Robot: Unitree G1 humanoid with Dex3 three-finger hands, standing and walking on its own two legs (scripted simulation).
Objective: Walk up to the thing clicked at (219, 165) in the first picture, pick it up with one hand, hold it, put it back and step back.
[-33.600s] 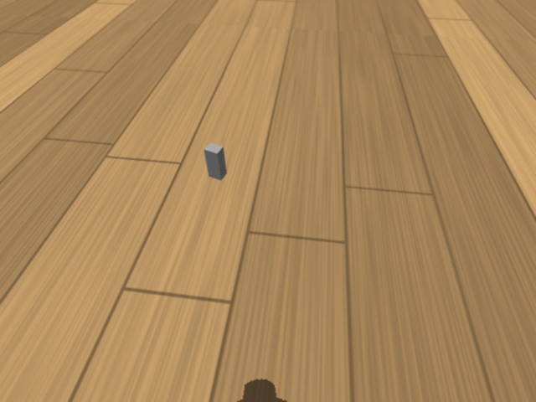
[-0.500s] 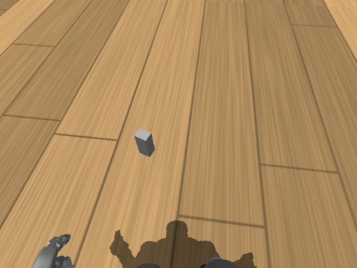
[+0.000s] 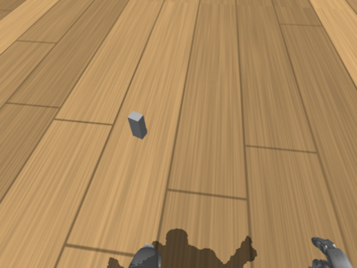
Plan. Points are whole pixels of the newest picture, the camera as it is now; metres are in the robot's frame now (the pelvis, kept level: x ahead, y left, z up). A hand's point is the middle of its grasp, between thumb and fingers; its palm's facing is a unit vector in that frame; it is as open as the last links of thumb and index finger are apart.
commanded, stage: step back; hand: left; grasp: from the side
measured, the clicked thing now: (137, 125) +1.01 +0.30 -0.65
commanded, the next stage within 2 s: stand in 1.12 s
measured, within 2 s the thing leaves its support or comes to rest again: neither
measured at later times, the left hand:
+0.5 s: hand out of the picture -0.01 +0.29 -0.12, palm faces +0.06 -0.92 -0.40, open 7.4 cm
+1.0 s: hand out of the picture +0.05 +0.30 -0.14, palm faces +0.11 -0.93 -0.35, open 7.4 cm
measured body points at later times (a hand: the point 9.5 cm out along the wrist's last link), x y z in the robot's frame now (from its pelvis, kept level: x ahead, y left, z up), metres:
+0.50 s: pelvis -0.05 +0.00 +0.02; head -0.04 +0.00 +0.47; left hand -0.01 +0.33 -0.10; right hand +0.02 -0.31 -0.10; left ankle -0.06 +0.12 -0.71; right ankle -0.01 -0.12 -0.69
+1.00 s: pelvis +0.00 +0.03 +0.01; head +0.02 +0.05 +0.46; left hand +0.05 +0.35 -0.12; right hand +0.13 -0.26 -0.10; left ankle +0.03 +0.16 -0.71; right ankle +0.00 -0.11 -0.71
